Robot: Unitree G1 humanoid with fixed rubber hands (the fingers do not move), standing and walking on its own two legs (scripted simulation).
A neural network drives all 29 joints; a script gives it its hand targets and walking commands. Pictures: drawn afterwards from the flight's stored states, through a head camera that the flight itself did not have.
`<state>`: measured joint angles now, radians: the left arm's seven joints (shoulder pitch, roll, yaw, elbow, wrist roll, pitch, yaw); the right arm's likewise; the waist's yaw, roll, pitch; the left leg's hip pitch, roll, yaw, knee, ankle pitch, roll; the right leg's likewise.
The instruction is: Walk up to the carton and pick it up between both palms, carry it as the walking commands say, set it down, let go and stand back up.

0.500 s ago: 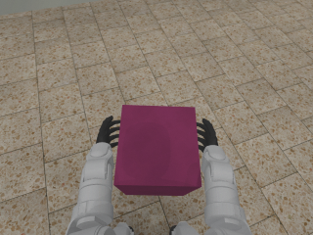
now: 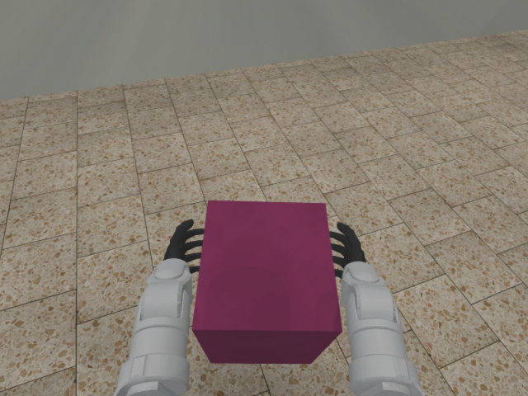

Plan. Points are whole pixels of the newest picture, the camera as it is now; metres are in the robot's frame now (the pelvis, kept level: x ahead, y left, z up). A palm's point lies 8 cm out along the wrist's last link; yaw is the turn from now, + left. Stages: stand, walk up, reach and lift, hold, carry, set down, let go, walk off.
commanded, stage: reach and lift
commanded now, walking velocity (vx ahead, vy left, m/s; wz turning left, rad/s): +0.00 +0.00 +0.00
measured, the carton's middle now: (263, 289) +0.32 -0.01 -0.05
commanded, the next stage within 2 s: hold in 1.48 s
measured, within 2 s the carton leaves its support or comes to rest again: neither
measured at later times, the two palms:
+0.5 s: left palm (170, 262) +0.31 +0.13 +0.06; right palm (361, 266) +0.30 -0.15 +0.06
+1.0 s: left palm (165, 262) +0.31 +0.14 +0.06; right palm (355, 261) +0.31 -0.14 +0.06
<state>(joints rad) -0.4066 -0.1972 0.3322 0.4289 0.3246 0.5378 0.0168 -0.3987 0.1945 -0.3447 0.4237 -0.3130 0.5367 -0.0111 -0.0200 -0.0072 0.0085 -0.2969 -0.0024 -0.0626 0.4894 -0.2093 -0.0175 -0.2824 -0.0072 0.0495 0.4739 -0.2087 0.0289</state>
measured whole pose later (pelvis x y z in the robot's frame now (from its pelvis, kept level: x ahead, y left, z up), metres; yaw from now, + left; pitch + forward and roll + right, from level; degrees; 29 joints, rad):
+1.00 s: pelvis +0.01 +0.00 +0.01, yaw -1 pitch -7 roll +0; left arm -0.36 -0.18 0.25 0.30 0.30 0.73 0.02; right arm -0.36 0.18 -0.25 0.30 -0.29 0.73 -0.02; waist 0.01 0.00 0.05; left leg -0.09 0.00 -0.05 0.39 -0.19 -0.02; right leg -0.08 0.00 0.06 0.38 -0.19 0.03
